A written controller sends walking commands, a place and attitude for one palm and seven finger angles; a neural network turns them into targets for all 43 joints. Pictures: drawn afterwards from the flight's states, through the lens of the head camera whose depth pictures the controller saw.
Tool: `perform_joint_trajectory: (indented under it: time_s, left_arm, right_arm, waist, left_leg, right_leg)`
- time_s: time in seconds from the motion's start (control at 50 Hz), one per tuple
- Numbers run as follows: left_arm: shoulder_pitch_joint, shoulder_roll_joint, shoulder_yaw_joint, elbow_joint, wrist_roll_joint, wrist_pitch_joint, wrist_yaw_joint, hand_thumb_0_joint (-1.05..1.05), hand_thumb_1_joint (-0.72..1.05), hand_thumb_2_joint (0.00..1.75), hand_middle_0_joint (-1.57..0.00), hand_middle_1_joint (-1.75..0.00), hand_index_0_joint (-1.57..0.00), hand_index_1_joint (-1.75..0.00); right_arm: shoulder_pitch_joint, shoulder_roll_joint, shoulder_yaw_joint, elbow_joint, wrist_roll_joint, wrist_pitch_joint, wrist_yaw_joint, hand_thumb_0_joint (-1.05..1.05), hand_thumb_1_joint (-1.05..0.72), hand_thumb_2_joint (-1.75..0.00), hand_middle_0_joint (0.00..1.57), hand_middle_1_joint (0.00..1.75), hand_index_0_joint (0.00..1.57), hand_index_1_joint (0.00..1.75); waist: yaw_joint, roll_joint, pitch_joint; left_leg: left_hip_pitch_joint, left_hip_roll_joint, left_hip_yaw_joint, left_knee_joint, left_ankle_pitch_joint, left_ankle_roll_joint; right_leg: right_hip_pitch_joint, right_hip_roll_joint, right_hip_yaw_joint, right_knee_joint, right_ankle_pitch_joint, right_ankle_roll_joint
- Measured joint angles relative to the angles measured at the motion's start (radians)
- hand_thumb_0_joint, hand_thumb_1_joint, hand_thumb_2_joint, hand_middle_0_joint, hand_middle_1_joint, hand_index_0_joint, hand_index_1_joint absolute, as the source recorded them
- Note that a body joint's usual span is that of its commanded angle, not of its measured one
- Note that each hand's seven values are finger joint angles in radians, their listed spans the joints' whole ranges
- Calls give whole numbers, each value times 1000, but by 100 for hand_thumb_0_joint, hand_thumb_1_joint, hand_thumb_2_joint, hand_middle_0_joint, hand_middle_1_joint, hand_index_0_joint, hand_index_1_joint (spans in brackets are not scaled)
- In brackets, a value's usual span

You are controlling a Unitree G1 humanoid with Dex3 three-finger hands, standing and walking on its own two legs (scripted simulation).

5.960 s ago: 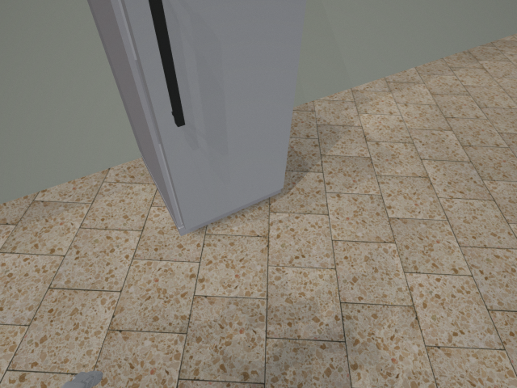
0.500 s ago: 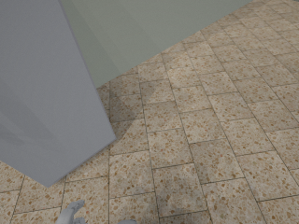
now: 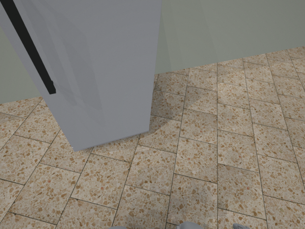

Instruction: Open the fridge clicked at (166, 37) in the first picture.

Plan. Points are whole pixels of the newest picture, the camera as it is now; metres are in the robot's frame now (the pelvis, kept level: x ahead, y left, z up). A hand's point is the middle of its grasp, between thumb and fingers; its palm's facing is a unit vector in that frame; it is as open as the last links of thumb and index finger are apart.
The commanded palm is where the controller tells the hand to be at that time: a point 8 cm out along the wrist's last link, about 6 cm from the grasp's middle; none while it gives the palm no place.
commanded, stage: turn to face it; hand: left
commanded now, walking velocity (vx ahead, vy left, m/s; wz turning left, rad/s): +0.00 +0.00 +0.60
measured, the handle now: (28, 39) +0.60 +0.44 +0.13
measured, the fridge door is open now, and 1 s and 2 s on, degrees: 0 0 0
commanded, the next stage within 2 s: take the last steps up to it in 0.52 s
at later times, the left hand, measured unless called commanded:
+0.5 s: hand out of the picture +0.02 +0.17 -0.13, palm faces +0.26 -0.92 -0.28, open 7.3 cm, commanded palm none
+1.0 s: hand out of the picture -0.06 +0.21 -0.15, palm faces +0.38 -0.90 -0.20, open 7.3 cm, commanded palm none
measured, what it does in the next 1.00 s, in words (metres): steps on the spot, turning left: right foot, then left foot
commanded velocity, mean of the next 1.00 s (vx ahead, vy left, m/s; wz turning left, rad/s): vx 0.12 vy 0.00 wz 0.25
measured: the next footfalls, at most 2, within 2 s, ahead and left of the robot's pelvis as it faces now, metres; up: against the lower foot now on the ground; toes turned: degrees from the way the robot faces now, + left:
right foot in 0.34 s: +0.05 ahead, -0.14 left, +0.00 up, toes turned +9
left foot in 0.72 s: -0.05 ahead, +0.11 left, +0.00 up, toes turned +23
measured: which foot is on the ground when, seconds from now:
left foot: down 0.00-0.34, up 0.36-0.70, down 0.72-1.00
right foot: up 0.00-0.32, down 0.34-0.72, up 0.74-1.00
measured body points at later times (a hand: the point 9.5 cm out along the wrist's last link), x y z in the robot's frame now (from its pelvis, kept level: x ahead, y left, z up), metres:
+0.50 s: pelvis -0.02 -0.04 +0.01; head +0.01 -0.06 +0.46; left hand +0.01 +0.22 -0.11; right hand +0.10 -0.28 -0.15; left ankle -0.05 +0.09 -0.64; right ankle +0.01 -0.15 -0.73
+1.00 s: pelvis +0.00 +0.01 +0.02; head +0.00 +0.02 +0.47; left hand -0.08 +0.25 -0.14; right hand +0.09 -0.20 -0.14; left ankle -0.08 +0.10 -0.73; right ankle +0.07 -0.10 -0.68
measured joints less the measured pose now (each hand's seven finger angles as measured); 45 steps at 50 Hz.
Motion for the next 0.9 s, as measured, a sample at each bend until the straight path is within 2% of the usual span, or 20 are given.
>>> perform_joint_trajectory:
  time_s: [0.06, 0.18, 0.26, 0.32, 0.34, 0.36, 0.4, 0.46, 0.52, 0.64, 0.7, 0.72, 0.76, 0.8, 0.84, 0.9]
  left_arm:
    - [-16, -1, 0, -10, 0, -9, -5, 1, 91, 90, -20, -30, -20, -30]
    - [-49, -21, -9, -37, -2, -18, -2, 1, 91, 90, -20, -30, -20, -30]
    - [-73, -42, -19, -56, -7, -26, 4, 0, 91, 90, -20, -30, -20, -30]
    - [-75, -58, -29, -73, -10, -42, 5, 0, 91, 90, -20, -30, -20, -30]
    - [-72, -67, -32, -77, -7, -51, 7, 0, 91, 90, -20, -30, -20, -30]
    - [-71, -78, -37, -77, -2, -57, 8, 0, 91, 90, -20, -30, -20, -30]
    - [-56, -94, -45, -78, 0, -62, 9, 0, 91, 90, -20, -30, -20, -30]
    - [-31, -108, -50, -64, 2, -60, 10, 0, 91, 90, -20, -30, -20, -30]
    - [-14, -114, -52, -43, 6, -60, 10, 0, 91, 90, -20, -30, -20, -30]
    - [15, -103, -49, -11, 15, -69, 4, 0, 91, 90, -20, -30, -21, -30]
    - [33, -85, -41, 16, 11, -66, 2, 0, 91, 90, -20, -30, -21, -30]
    - [45, -80, -39, 23, 7, -62, 1, 0, 91, 90, -20, -30, -21, -30]
    - [56, -56, -30, 45, 3, -46, -3, 0, 91, 90, -20, -30, -20, -30]
    - [65, -41, -25, 72, 8, -30, -6, 0, 91, 90, -20, -30, -20, -30]
    - [67, -34, -23, 95, 10, -29, -16, 1, 91, 90, -20, -30, -20, -30]
    - [67, -36, -29, 106, 11, -43, -29, 1, 91, 90, -20, -30, -20, -30]
  right_arm:
    - [11, 7, 7, 8, 0, 4, -5, 1, -90, -90, 20, 30, 21, 30]
    - [33, 19, 6, 19, -1, 11, -4, 1, -90, -90, 20, 30, 21, 30]
    - [47, 22, -1, 27, -4, 19, -3, 1, -90, -90, 20, 30, 21, 30]
    - [60, 17, -9, 31, -2, 28, -2, 1, -90, -90, 20, 30, 21, 30]
    - [65, 12, -13, 32, 2, 31, -1, 1, -90, -90, 20, 30, 21, 30]
    - [65, 5, -20, 36, 5, 35, -2, 1, -90, -90, 20, 30, 21, 30]
    - [69, -1, -28, 45, 1, 47, -1, 1, -90, -90, 20, 30, 21, 30]
    - [69, -12, -35, 54, -2, 54, 6, 1, -90, -90, 20, 30, 21, 30]
    - [70, -17, -37, 62, -2, 53, 8, 1, -90, -90, 20, 30, 20, 30]
    - [42, -11, -21, 86, 7, 51, 1, 1, -91, -90, 20, 30, 20, 30]
    - [28, -3, -6, 87, 9, 30, -4, 1, -91, -90, 19, 30, 20, 30]
    - [31, -5, -1, 82, 8, 18, -4, 1, -91, -90, 20, 30, 20, 30]
    - [28, 15, 6, 84, 0, -1, -5, 1, -91, -90, 20, 30, 20, 30]
    - [39, 36, 18, 82, -5, -18, -9, 1, -90, -90, 20, 30, 20, 30]
    - [62, 53, 27, 85, -5, -32, -18, 1, -90, -90, 20, 30, 20, 30]
    - [101, 72, 36, 108, -1, -47, -24, 0, -90, -90, 20, 30, 21, 30]
  waist:
    - [-2, 10, -7]
    - [-21, 41, -21]
    - [-37, 63, -25]
    - [-40, 78, -33]
    - [-37, 91, -36]
    - [-37, 108, -32]
    - [-34, 109, -32]
    - [-33, 103, -31]
    - [-34, 89, -28]
    - [-3, 46, -13]
    - [8, 27, -13]
    - [10, 31, -23]
    - [18, 0, -26]
    - [23, -10, -34]
    - [17, -7, -43]
    - [10, 6, -56]
  left_leg:
    - [20, -19, -28, -69, 47, 6]
    - [25, -47, -90, -130, 99, 7]
    - [4, -61, -133, -120, 110, -7]
    - [-26, -75, -162, -86, 105, -26]
    - [-44, -75, -173, -55, 93, -33]
    - [-67, -75, -180, 8, 17, -43]
    - [-126, -82, -156, 198, -119, -57]
    - [-185, -59, -110, 442, -116, -73]
    - [-178, -20, -83, 493, -97, -92]
    - [-48, 16, -49, 241, -162, -102]
    - [51, 14, -22, 29, -94, -91]
    - [92, 18, -19, -60, -57, -80]
    - [90, 2, -10, -57, -36, -42]
    - [106, 3, -3, -62, -38, -24]
    - [140, 2, -7, -112, -20, -18]
    - [190, -4, -16, -197, 14, -14]
  right_leg:
    - [-30, 18, 38, 17, 75, 6]
    - [11, 49, 74, -130, 79, 9]
    - [75, 81, 81, -267, 67, -3]
    - [162, 102, 72, -453, 142, -15]
    - [185, 109, 62, -507, 170, -42]
    - [188, 114, 48, -507, 181, -65]
    - [199, 99, 29, -506, 185, -85]
    - [229, 76, 9, -543, 201, -87]
    - [243, 55, -12, -565, 211, -83]
    - [231, 15, -41, -556, 211, -67]
    - [215, -3, -58, -521, 195, -45]
    - [202, -2, -66, -495, 181, -36]
    - [157, -5, -36, -385, 79, -37]
    - [97, 21, -2, -224, 16, -42]
    - [47, 38, 7, -109, 52, -48]
    - [6, 43, 7, -69, 118, -45]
